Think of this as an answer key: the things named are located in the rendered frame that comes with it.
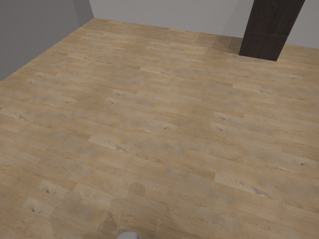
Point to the cupboard door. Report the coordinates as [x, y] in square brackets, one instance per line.
[274, 16]

